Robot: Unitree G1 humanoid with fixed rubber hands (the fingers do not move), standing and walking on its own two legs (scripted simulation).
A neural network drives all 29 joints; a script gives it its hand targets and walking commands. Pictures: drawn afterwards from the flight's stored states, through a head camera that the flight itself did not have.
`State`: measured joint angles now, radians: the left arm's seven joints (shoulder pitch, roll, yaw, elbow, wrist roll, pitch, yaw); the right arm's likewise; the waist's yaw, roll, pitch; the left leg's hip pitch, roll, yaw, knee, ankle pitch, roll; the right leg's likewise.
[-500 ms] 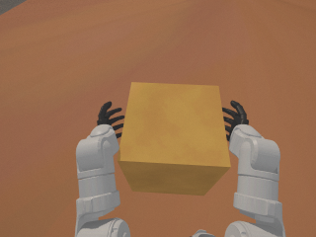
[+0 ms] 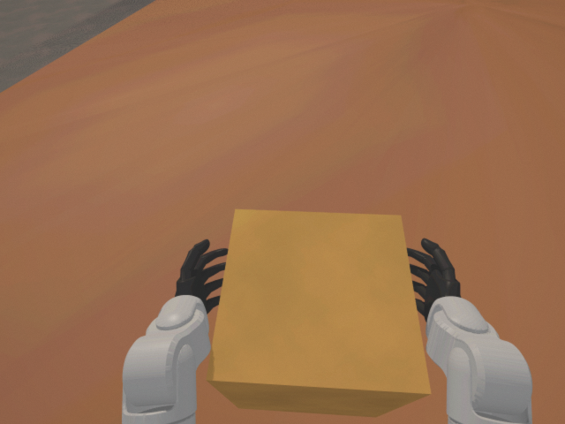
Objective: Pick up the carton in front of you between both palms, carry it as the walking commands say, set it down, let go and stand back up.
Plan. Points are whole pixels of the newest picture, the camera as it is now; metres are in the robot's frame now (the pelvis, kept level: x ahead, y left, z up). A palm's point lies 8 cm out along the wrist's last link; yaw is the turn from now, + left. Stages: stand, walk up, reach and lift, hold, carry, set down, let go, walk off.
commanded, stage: carry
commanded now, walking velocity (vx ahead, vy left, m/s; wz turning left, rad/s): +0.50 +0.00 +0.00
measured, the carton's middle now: (311, 321) +0.27 +0.00 +0.02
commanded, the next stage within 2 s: none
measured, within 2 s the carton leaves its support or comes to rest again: neither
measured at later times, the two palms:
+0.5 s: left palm (216, 161) +0.54 +0.17 +0.10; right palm (386, 157) +0.53 -0.13 +0.11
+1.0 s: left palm (263, 82) +0.86 +0.12 +0.09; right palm (385, 79) +0.87 -0.18 +0.08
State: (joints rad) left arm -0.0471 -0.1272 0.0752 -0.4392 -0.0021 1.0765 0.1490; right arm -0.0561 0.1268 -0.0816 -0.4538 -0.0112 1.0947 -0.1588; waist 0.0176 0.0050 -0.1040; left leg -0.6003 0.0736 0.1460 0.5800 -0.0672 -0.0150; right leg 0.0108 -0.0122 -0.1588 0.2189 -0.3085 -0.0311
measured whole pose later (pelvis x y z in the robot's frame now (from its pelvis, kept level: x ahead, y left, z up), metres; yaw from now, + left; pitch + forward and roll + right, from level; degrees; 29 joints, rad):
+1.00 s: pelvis +0.64 -0.03 +0.01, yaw +0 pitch +4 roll +1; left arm 0.11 -0.14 0.03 -0.48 0.01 1.08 0.14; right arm 0.10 0.14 -0.03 -0.50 -0.05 1.10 -0.13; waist 0.02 0.01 -0.13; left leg -0.65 0.15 0.10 0.80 -0.08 -0.02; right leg -0.09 -0.03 -0.22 0.22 -0.20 -0.05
